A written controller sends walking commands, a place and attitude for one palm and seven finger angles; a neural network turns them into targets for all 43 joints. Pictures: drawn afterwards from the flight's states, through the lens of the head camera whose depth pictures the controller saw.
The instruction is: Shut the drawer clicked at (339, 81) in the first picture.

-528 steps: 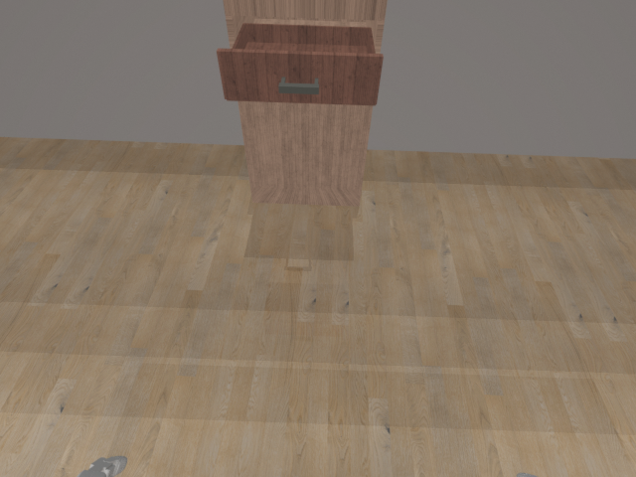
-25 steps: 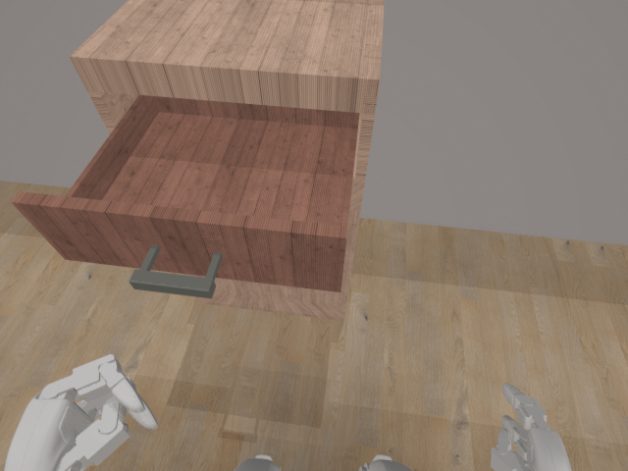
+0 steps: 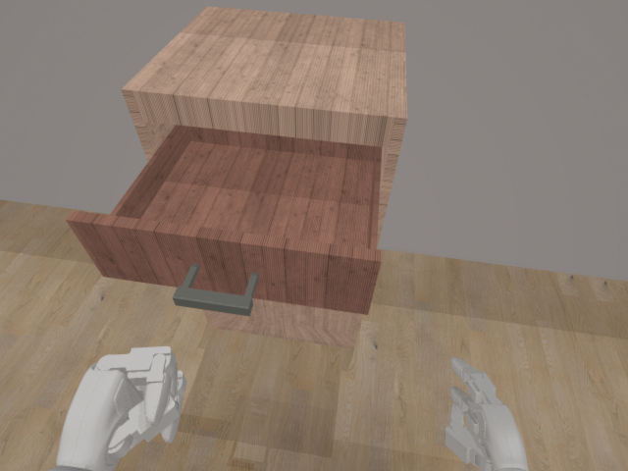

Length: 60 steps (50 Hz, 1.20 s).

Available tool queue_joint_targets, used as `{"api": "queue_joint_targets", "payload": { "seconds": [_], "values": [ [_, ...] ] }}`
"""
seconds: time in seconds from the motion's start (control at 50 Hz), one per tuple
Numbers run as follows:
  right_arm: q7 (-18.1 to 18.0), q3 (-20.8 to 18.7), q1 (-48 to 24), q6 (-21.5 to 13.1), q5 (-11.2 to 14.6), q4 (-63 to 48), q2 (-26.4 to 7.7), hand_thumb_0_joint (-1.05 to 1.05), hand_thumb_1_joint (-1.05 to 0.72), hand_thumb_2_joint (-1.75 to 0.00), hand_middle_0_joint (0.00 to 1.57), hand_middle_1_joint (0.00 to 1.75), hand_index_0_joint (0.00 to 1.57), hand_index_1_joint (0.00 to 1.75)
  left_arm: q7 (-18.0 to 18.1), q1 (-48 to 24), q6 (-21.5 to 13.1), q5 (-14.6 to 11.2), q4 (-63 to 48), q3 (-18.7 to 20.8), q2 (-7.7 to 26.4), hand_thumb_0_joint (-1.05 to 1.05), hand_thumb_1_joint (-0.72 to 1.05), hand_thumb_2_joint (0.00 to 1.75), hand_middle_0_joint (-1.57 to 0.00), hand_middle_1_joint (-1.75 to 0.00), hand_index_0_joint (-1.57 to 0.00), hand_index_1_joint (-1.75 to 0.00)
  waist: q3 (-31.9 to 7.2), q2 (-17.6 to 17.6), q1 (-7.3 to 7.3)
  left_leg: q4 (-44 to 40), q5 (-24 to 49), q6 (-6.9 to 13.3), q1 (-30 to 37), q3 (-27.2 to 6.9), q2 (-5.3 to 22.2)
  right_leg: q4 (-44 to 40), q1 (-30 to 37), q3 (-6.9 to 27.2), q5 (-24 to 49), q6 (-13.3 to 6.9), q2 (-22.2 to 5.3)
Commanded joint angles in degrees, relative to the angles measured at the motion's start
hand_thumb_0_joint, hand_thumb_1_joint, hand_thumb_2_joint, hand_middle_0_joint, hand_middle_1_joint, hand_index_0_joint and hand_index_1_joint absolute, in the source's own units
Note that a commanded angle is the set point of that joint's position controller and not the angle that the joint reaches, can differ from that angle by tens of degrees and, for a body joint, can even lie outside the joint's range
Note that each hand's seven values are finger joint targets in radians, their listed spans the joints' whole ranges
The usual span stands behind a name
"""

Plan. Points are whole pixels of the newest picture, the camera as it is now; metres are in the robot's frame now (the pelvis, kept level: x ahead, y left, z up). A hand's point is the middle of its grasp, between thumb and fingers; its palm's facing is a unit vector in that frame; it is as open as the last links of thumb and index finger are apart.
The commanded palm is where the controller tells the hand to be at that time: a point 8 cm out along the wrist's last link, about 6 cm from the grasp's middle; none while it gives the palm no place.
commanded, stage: raise the hand and make a fist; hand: left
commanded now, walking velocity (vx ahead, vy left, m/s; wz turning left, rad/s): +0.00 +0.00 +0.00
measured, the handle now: (218, 288) +0.36 +0.18 +0.01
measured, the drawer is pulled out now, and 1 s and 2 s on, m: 0.26 0.26 0.26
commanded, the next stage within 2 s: bring the fist close to the handle in 0.38 s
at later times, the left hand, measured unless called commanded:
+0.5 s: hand (194, 399) +0.18 +0.14 +0.09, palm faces -0.02 -1.00 -0.06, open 3.3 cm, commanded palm +0.14 +0.20 +0.10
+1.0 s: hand (214, 371) +0.22 +0.14 +0.05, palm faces -0.01 -1.00 -0.06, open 3.3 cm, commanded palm +0.20 +0.19 +0.05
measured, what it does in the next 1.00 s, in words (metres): stands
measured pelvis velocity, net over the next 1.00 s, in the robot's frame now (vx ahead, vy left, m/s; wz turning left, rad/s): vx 0.01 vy -0.04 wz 0.00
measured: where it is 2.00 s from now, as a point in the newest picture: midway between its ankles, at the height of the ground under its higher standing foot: outside the picture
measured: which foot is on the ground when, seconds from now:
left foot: down 0.00-1.00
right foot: down 0.00-1.00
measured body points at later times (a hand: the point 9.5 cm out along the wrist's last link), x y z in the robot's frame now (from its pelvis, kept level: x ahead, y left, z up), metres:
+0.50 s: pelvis +0.01 -0.01 +0.00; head +0.02 -0.02 +0.45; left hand +0.17 +0.19 +0.10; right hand +0.19 -0.24 -0.06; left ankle -0.01 +0.09 -0.69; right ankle +0.02 -0.13 -0.69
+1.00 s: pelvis +0.01 -0.04 -0.01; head +0.06 -0.04 +0.44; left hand +0.22 +0.19 +0.06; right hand +0.18 -0.28 -0.09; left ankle -0.01 +0.09 -0.69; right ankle +0.02 -0.13 -0.69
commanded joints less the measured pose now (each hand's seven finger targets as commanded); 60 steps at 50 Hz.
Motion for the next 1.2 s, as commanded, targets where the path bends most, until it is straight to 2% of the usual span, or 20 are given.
{"api": "queue_joint_targets", "payload": {
  "seconds": [0.0,0.04,0.1,0.14,0.22,0.26,0.3,0.32,0.4,0.48,0.52,0.62,0.68,0.74,0.82,0.88,0.92,0.98,1.04,1.18],
  "values": [
    [-0.33,-3.68,-4.06,-3.20,0.53,-8.19,-7.63,0.00,-0.90,-0.90,0.20,0.30,0.20,0.30,0.77,-1.95,-3.77,-0.35,-11.35,1.55,2.01,0.00,0.90,0.90,-1.40,-1.60,-1.40,-1.60,-3.33,1.55,-1.77,-12.10,15.84,-2.57,2.58,-4.34,1.88,-5.38,2.68,-1.50,6.38,-1.46,2.03],
    [-0.25,-3.78,-4.59,-2.68,0.72,-8.35,-7.96,0.00,-0.90,-0.90,0.20,0.30,0.20,0.30,-0.22,0.26,-1.38,0.34,-8.07,-0.16,0.87,0.00,0.90,0.90,-1.40,-1.60,-1.40,-1.60,-1.59,-1.08,-1.97,-12.48,14.64,-2.25,0.91,-4.25,1.81,-5.93,2.98,-1.56,6.15,-1.32,1.94],
    [-0.40,-3.97,-4.85,-2.36,0.79,-9.58,-8.01,0.00,-0.90,-0.90,0.20,0.30,0.20,0.30,-0.83,1.14,0.92,0.86,-11.14,-0.65,1.43,0.00,0.90,0.90,-1.40,-1.60,-1.40,-1.60,-3.61,-0.16,-1.05,-12.83,17.01,-2.42,1.79,-3.97,1.62,-5.90,4.92,-1.32,7.88,-1.40,1.50],
    [-0.47,-4.07,-4.94,-2.16,0.67,-9.90,-7.50,0.00,-0.90,-0.90,0.20,0.30,0.20,0.30,0.13,2.25,1.12,1.16,-13.54,2.51,4.12,0.00,0.90,0.90,-1.40,-1.60,-1.40,-1.60,-6.53,0.22,0.06,-12.69,19.53,-2.41,2.56,-3.54,1.52,-5.53,6.78,-1.19,9.77,-1.49,1.47],
    [-0.59,-4.02,-4.58,-2.00,0.31,-9.30,-6.88,0.00,-0.90,-0.90,0.20,0.30,0.20,0.30,3.06,0.12,-2.10,0.45,-17.26,4.86,5.30,0.00,0.90,0.90,-1.40,-1.60,-1.40,-1.60,-5.31,1.83,0.20,-12.14,20.52,-2.84,2.80,-3.28,1.63,-4.98,5.72,-1.34,9.81,-1.69,1.93],
    [-0.32,-3.84,-3.82,-2.20,0.27,-9.22,-6.70,0.00,-0.90,-0.90,0.20,0.30,0.20,0.30,3.47,1.20,-3.66,-0.01,-16.87,2.79,2.71,0.00,0.90,0.90,-1.40,-1.60,-1.40,-1.60,-4.18,2.64,-0.39,-11.68,20.95,-2.90,2.80,-3.05,1.60,-4.86,4.62,-1.48,9.91,-1.69,2.01],
    [-0.05,-4.01,-3.73,-2.55,0.20,-8.72,-7.18,0.00,-0.90,-0.90,0.20,0.30,0.20,0.30,2.93,1.37,-4.45,-0.35,-15.24,1.58,1.54,0.00,0.90,0.90,-1.40,-1.60,-1.40,-1.60,-3.88,3.01,-0.98,-11.02,20.62,-2.92,2.70,-3.01,1.61,-4.93,3.79,-1.35,10.06,-1.55,1.97],
    [-0.05,-4.20,-3.84,-2.39,0.20,-8.28,-7.40,0.00,-0.90,-0.90,0.20,0.30,0.20,0.30,2.66,2.21,-4.23,-0.14,-13.04,2.23,2.04,0.00,0.90,0.90,-1.40,-1.60,-1.40,-1.60,-3.81,1.08,-1.20,-10.90,19.56,-2.56,1.96,-3.02,1.62,-5.29,4.04,-1.24,9.80,-1.46,2.00],
    [-0.60,-4.49,-3.81,-2.28,0.61,-8.70,-8.26,0.00,-0.90,-0.90,0.20,0.30,0.20,0.30,-0.09,1.50,-2.81,-0.01,-10.05,1.71,2.96,0.00,0.90,0.90,-1.40,-1.60,-1.40,-1.60,-3.17,-2.07,-2.03,-10.52,14.53,-1.65,-0.36,-2.26,0.88,-6.90,4.59,0.10,8.06,-1.18,1.62],
    [-1.27,-4.35,-3.94,-2.23,0.62,-8.78,-7.81,0.00,-0.90,-0.90,0.20,0.30,0.20,0.30,-0.53,-0.09,-2.85,-0.45,-11.17,4.16,4.85,0.00,0.90,0.90,-1.40,-1.60,-1.40,-1.60,-4.92,-0.89,-1.49,-10.39,15.19,-1.30,0.44,-1.90,0.50,-7.35,6.19,0.84,8.97,-1.28,1.33],
    [-1.49,-4.28,-4.24,-1.99,0.37,-7.93,-7.72,0.00,-0.90,-0.90,0.20,0.30,0.20,0.30,-0.02,-1.91,-3.64,-0.95,-9.33,5.57,5.14,0.00,0.90,0.90,-1.40,-1.60,-1.40,-1.60,-3.77,-2.09,-1.65,-9.90,15.06,-1.30,-0.45,-2.05,0.44,-7.33,5.55,0.81,9.02,-1.24,1.56],
    [-1.52,-4.30,-3.92,-1.84,-0.01,-6.73,-7.95,0.00,-0.90,-0.90,0.20,0.30,0.20,0.30,-0.26,-5.01,-6.64,-1.65,-4.63,6.22,4.70,0.00,0.90,0.90,-1.40,-1.60,-1.40,-1.60,-3.31,-1.22,-2.29,-8.08,14.05,-1.36,-2.14,-1.43,-0.03,-7.12,4.22,1.87,8.28,-1.17,1.38],
    [-1.43,-4.37,-3.11,-2.10,0.03,-6.83,-8.21,0.00,-0.90,-0.90,0.20,0.30,0.20,0.30,-1.52,-7.31,-7.19,-1.38,-2.25,4.20,3.80,0.00,0.90,0.90,-1.40,-1.60,-1.40,-1.60,-4.32,-0.75,-3.09,-7.12,13.37,-1.32,-2.52,-1.15,-0.17,-7.00,3.39,2.55,7.70,-1.01,1.03],
    [-1.75,-4.68,-2.95,-1.54,-0.08,-6.37,-8.57,0.00,-0.90,-0.90,0.20,0.30,0.20,0.30,-2.47,-8.78,-7.22,-1.46,1.12,6.63,5.95,0.00,0.90,0.90,-1.40,-1.60,-1.40,-1.60,-5.80,-3.09,-3.08,-6.02,13.24,-1.17,-4.31,-0.97,-0.39,-7.65,4.38,4.27,7.21,-0.79,0.56],
    [-2.07,-4.85,-3.53,-0.90,-0.19,-5.83,-8.54,0.00,-0.90,-0.90,0.20,0.30,0.20,0.30,-2.70,-11.76,-8.15,-2.09,3.48,10.45,8.60,0.00,0.90,0.90,-1.40,-1.60,-1.40,-1.60,-8.07,-2.97,-2.32,-4.82,14.48,-1.28,-5.95,-0.54,-0.48,-7.32,6.44,5.81,8.67,-0.70,-0.04],
    [-1.92,-4.84,-3.27,-0.81,-0.20,-5.57,-8.26,0.00,-0.90,-0.90,0.20,0.30,0.20,0.30,-2.85,-13.04,-9.31,-3.22,5.19,10.04,6.92,0.00,0.90,0.90,-1.40,-1.60,-1.40,-1.60,-9.14,-1.81,-2.44,-4.11,15.17,-1.43,-6.49,-0.18,-0.65,-6.57,6.70,6.16,11.67,-0.37,-0.35],
    [-1.96,-4.90,-3.58,-0.64,-0.37,-4.89,-8.59,0.00,-0.90,-0.90,0.20,0.30,0.20,0.30,-2.91,-14.43,-10.19,-3.31,7.03,10.91,7.63,0.00,0.90,0.90,-1.40,-1.60,-1.40,-1.60,-9.09,-2.69,-2.65,-3.52,15.47,-1.42,-7.70,-0.36,-0.54,-5.98,6.61,6.28,12.27,-0.42,-0.33],
    [-1.72,-5.04,-2.75,-0.86,-0.39,-4.62,-8.89,0.00,-0.90,-0.90,0.20,0.30,0.20,0.30,-3.97,-16.75,-11.07,-2.99,8.83,7.85,5.74,0.00,0.90,0.90,-1.40,-1.60,-1.40,-1.60,-9.94,-0.76,-3.45,-3.00,16.27,-1.36,-7.02,-0.41,-0.48,-4.34,4.43,5.39,13.78,-0.47,-0.14],
    [-1.56,-5.38,-2.40,-0.71,-0.51,-4.56,-9.15,0.00,-0.90,-0.90,0.20,0.30,0.20,0.30,-4.54,-15.87,-11.49,-2.75,10.60,7.09,5.28,0.00,0.90,0.90,-1.40,-1.60,-1.40,-1.60,-12.13,-2.03,-3.34,-2.26,17.57,-1.21,-7.39,-0.52,-0.43,-2.95,4.55,5.07,15.77,-0.49,-0.04],
    [-1.25,-5.79,-2.44,0.53,-0.87,-4.56,-9.12,0.00,-0.90,-0.90,0.20,0.30,0.20,0.30,-2.63,-18.97,-13.30,-2.02,12.61,9.22,6.58,0.00,0.90,0.90,-1.40,-1.60,-1.40,-1.60,-12.69,-2.23,-2.81,-0.65,16.95,-1.45,-10.15,-0.56,-0.23,0.76,0.77,3.71,14.08,-1.01,0.56]
  ]
}}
